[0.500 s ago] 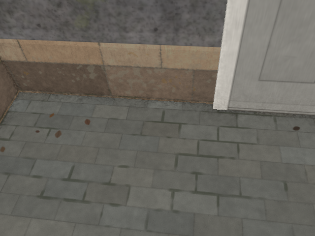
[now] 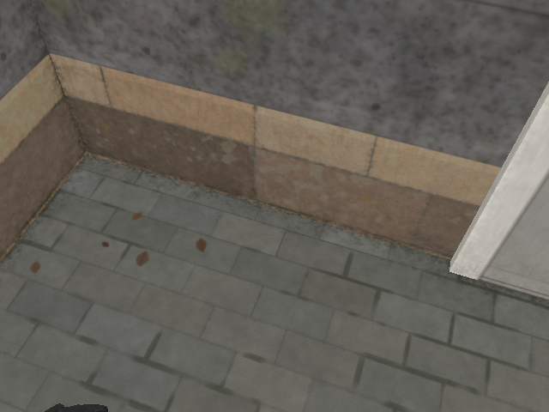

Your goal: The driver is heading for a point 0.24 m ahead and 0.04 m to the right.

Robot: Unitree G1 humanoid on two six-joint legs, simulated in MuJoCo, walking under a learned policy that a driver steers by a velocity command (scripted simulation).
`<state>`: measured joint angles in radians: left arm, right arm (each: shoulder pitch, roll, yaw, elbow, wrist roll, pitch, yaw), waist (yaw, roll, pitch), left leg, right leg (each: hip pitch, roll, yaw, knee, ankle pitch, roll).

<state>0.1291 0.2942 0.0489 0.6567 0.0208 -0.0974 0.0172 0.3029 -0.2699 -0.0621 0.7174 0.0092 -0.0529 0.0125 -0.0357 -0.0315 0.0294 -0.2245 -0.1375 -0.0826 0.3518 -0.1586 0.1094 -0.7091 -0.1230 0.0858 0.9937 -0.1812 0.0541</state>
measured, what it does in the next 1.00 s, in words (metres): walks ahead: right foot, then left foot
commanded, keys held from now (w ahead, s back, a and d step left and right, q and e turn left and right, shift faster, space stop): no key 1.00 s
